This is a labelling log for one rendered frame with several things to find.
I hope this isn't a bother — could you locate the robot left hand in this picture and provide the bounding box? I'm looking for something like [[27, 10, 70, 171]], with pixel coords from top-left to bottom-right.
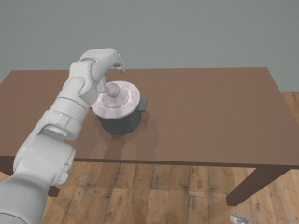
[[80, 48, 125, 94]]

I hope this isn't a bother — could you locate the left robot forearm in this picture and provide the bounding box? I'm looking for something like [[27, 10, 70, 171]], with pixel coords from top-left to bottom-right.
[[13, 55, 106, 173]]

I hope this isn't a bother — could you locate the lid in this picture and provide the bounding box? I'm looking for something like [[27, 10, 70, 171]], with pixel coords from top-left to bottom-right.
[[91, 80, 140, 119]]

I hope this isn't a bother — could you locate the robot left upper arm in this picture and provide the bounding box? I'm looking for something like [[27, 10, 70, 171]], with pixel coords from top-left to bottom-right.
[[0, 133, 76, 224]]

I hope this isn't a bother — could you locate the pot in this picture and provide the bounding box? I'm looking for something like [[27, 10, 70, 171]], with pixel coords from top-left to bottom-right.
[[90, 98, 148, 135]]

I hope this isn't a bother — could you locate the robot right hand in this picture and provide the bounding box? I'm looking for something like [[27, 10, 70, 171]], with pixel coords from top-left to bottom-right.
[[229, 215, 250, 224]]

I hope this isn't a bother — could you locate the knob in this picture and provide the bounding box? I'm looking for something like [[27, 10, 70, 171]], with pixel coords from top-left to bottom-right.
[[107, 83, 121, 98]]

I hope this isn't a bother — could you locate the table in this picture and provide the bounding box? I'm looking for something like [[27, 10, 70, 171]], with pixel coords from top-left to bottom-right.
[[0, 67, 299, 206]]

